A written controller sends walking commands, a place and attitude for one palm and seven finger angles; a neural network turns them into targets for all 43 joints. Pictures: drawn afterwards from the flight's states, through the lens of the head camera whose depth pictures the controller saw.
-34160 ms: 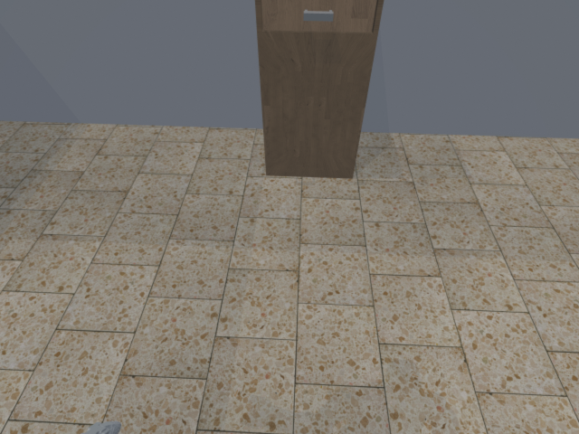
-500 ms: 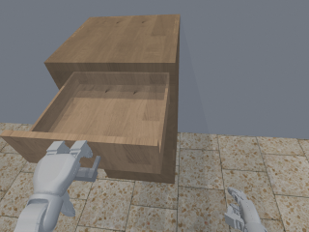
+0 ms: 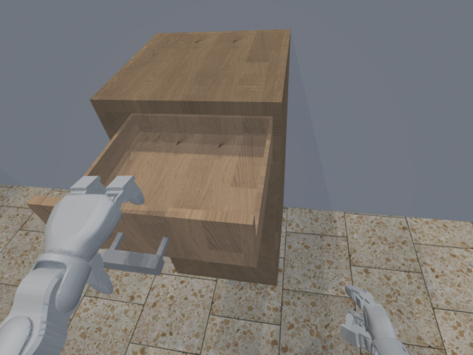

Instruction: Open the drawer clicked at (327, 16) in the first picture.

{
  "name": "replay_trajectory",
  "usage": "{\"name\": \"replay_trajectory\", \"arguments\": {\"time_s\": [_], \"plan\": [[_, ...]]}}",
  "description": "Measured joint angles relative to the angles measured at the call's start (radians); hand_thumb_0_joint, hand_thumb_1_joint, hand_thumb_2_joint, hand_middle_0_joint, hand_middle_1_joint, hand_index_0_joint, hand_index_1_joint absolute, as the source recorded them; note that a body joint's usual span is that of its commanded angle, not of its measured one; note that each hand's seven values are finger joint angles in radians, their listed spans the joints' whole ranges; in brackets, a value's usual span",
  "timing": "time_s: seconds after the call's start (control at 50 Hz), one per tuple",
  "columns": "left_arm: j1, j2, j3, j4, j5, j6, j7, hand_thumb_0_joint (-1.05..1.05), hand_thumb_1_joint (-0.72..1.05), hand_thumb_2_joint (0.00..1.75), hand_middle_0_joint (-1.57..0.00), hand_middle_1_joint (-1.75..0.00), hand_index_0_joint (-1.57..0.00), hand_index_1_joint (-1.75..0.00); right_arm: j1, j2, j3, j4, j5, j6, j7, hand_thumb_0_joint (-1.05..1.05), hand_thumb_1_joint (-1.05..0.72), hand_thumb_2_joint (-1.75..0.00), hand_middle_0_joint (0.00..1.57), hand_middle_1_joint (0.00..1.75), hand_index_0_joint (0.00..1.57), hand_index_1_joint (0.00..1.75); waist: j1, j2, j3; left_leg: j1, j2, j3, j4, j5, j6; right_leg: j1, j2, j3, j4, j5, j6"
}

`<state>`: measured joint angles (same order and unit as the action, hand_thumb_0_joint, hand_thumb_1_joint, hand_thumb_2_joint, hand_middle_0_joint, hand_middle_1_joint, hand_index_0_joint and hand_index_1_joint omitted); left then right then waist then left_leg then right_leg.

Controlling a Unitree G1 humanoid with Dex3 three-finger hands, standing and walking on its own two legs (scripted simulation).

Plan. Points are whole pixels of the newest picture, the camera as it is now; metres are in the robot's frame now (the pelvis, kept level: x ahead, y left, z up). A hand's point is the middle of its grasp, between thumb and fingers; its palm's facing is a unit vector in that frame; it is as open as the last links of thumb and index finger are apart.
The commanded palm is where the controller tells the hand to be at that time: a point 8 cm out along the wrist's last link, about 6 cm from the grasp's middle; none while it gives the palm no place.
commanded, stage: lift the hand off the handle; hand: left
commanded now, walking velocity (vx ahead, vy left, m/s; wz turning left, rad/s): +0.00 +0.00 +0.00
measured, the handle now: (136, 250) +0.26 +0.24 +0.04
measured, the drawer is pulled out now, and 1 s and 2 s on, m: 0.30 0.30 0.30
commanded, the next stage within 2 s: draw the hand back to the body in 0.42 s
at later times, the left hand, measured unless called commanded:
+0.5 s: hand (100, 210) +0.24 +0.24 +0.18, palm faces +0.12 -0.04 -0.99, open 13.8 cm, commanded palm +0.19 +0.24 +0.24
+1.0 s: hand (90, 228) +0.21 +0.25 +0.16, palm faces +0.10 -0.04 -0.99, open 13.8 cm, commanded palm +0.17 +0.25 +0.23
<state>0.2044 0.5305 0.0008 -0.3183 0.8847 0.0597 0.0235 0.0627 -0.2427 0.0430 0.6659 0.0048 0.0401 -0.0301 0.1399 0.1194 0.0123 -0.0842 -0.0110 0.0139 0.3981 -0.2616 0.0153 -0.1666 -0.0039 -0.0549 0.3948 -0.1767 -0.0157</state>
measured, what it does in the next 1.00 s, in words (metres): stands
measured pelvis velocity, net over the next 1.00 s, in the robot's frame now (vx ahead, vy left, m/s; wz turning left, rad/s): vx -0.01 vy -0.01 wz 0.01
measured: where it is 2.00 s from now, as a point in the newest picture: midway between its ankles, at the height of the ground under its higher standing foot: outside the picture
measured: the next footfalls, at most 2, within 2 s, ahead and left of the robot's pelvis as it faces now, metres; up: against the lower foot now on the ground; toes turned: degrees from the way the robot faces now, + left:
none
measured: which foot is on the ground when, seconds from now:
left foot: down 0.00-1.00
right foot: down 0.00-1.00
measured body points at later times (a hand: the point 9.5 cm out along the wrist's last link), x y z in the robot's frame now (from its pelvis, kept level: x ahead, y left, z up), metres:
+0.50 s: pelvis -0.01 -0.01 +0.00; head -0.02 -0.07 +0.44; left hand +0.23 +0.24 +0.23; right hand +0.23 -0.20 -0.10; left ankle -0.03 +0.11 -0.74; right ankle +0.03 -0.11 -0.74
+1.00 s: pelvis -0.01 -0.01 +0.00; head -0.02 -0.06 +0.44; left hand +0.20 +0.25 +0.22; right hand +0.22 -0.21 -0.10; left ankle -0.03 +0.11 -0.74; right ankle +0.03 -0.11 -0.74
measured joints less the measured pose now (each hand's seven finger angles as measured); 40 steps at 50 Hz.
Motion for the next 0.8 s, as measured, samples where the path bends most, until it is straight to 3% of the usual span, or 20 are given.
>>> {"name": "replay_trajectory", "arguments": {"time_s": [0.14,0.28,0.4,0.56,0.7,0.8], "plan": [[-0.079,0.003,-0.002,-0.030,-0.019,0.077,-0.083,0.00,-0.49,0.30,-0.33,-1.21,-0.34,-1.21,-0.014,-0.005,0.011,-0.017,0.016,0.024,0.022,0.01,-0.90,-0.90,0.20,0.29,0.20,0.30,-0.019,0.010,-0.007,0.014,-0.006,0.007,-0.028,0.017,0.002,0.003,-0.004,0.008,-0.009,0.010,0.002],[-0.057,0.055,0.038,-0.086,-0.067,0.084,-0.140,0.00,-0.49,0.30,-0.32,-1.20,-0.33,-1.20,-0.009,-0.018,0.018,-0.042,0.024,0.033,0.035,0.01,-0.90,-0.90,0.20,0.29,0.20,0.30,-0.029,0.017,-0.010,0.011,0.001,0.017,-0.018,0.011,-0.001,-0.005,0.002,0.017,0.003,0.006,-0.002],[-0.086,0.070,0.068,-0.091,-0.096,0.088,-0.150,0.00,-0.49,0.30,-0.32,-1.20,-0.32,-1.20,0.003,-0.038,0.010,-0.032,0.029,0.023,0.037,0.01,-0.90,-0.90,0.20,0.29,0.20,0.30,-0.019,0.022,-0.007,0.002,0.002,0.005,-0.006,0.010,-0.005,-0.007,0.002,0.005,0.009,0.003,-0.005],[-0.076,0.077,0.083,-0.065,-0.109,0.073,-0.181,0.00,-0.49,0.30,-0.32,-1.20,-0.32,-1.20,0.005,-0.039,0.012,-0.036,0.030,0.013,0.033,0.01,-0.90,-0.90,0.20,0.29,0.20,0.30,-0.028,0.019,-0.002,-0.020,0.007,0.001,0.014,0.005,-0.011,-0.027,0.007,0.000,0.026,-0.001,-0.012],[-0.005,0.102,0.131,-0.107,-0.139,0.017,-0.150,0.00,-0.49,0.30,-0.32,-1.20,-0.32,-1.20,0.022,-0.037,0.008,-0.040,0.021,-0.007,0.029,0.01,-0.90,-0.90,0.20,0.29,0.20,0.30,-0.030,0.015,-0.004,-0.026,0.015,0.000,0.036,-0.008,-0.016,-0.029,0.014,-0.001,0.037,-0.008,-0.016],[0.006,0.105,0.156,-0.095,-0.150,0.029,-0.137,0.00,-0.49,0.30,-0.32,-1.20,-0.32,-1.20,0.026,-0.043,0.004,-0.035,0.024,-0.010,0.025,0.01,-0.90,-0.90,0.20,0.29,0.20,0.30,-0.023,0.014,0.000,-0.035,0.015,-0.006,0.048,-0.011,-0.016,-0.032,0.013,-0.007,0.043,-0.010,-0.015]]}}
